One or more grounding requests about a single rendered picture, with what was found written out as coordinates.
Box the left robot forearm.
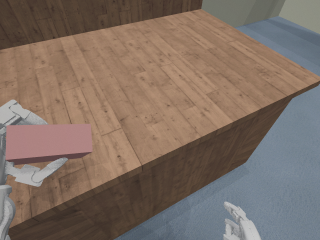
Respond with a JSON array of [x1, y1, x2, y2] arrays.
[[0, 184, 16, 240]]

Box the right robot hand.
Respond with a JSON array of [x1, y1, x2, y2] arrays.
[[223, 201, 262, 240]]

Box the left robot hand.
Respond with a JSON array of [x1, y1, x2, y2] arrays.
[[0, 99, 68, 187]]

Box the sponge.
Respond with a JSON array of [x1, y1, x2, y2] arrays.
[[5, 124, 93, 165]]

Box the table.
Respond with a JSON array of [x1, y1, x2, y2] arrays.
[[0, 0, 320, 240]]

